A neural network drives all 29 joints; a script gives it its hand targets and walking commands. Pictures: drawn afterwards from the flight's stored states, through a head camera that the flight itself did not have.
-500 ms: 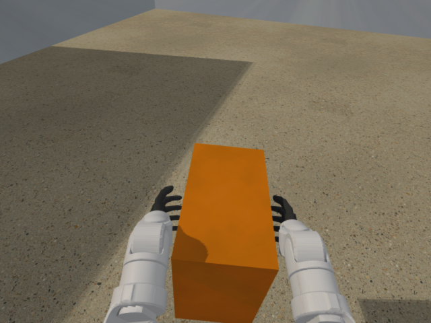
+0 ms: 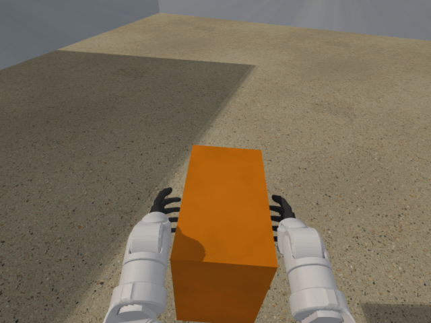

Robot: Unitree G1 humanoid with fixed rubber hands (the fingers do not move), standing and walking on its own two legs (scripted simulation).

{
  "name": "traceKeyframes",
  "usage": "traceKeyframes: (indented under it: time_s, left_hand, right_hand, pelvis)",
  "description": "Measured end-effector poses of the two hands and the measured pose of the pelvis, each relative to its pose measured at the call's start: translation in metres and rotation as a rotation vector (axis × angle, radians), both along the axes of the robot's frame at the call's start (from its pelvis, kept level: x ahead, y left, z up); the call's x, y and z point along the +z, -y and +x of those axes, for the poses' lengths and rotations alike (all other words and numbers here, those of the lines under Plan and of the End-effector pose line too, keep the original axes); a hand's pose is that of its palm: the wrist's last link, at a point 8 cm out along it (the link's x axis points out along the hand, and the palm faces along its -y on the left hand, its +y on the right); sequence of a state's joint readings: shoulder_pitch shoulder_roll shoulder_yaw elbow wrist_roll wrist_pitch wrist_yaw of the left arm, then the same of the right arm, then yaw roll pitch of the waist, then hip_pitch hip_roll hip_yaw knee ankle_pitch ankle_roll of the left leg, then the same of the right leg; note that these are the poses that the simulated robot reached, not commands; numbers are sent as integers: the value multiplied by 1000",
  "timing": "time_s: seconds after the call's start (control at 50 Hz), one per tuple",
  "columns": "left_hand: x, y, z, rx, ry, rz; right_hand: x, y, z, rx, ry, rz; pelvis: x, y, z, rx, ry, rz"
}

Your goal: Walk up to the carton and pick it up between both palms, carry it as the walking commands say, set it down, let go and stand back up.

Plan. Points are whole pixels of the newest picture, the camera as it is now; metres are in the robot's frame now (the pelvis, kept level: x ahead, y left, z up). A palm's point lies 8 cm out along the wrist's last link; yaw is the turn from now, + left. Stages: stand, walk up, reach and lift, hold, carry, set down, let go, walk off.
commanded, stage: hold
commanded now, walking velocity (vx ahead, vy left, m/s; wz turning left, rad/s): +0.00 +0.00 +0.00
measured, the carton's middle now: (221, 230) +0.34 +0.00 -0.02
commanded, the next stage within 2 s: carry in 0.14 s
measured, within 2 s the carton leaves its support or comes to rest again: neither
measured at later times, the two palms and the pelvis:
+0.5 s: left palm (183, 185) +0.37 +0.09 +0.09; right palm (309, 201) +0.33 -0.17 +0.09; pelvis +0.06 -0.01 +0.00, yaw -5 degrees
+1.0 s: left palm (207, 120) +0.61 +0.04 +0.10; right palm (301, 133) +0.56 -0.21 +0.10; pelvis +0.30 -0.04 +0.00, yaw -9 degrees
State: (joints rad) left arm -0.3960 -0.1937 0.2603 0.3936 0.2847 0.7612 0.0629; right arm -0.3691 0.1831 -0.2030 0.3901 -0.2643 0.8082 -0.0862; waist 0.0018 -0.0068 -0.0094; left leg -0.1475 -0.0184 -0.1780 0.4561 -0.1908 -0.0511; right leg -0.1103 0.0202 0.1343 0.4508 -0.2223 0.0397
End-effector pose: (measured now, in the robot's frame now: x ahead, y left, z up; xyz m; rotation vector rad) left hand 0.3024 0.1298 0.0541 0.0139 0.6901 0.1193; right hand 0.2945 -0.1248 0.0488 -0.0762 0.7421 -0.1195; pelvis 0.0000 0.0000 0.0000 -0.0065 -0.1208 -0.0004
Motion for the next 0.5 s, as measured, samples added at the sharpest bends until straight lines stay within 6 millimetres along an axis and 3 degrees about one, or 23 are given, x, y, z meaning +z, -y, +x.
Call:
traceKeyframes:
  time_s: [0.18,0.28,0.38,0.5]
  left_hand:
    - [6,-1,5,-8,26,5]
    - [15,2,20,-10,74,-44]
    - [29,20,40,-43,73,-67]
    - [37,44,67,-94,27,-52]
  right_hand:
    - [5,-1,3,-3,26,-2]
    - [16,1,9,-43,76,-4]
    - [29,18,17,-91,77,-4]
    - [42,42,36,-134,31,-2]
  pelvis:
    - [-2,-2,5,-18,-38,1]
    - [-8,-8,12,-61,-104,24]
    - [-5,-3,31,-142,-145,15]
    - [-2,6,60,-86,-180,18]
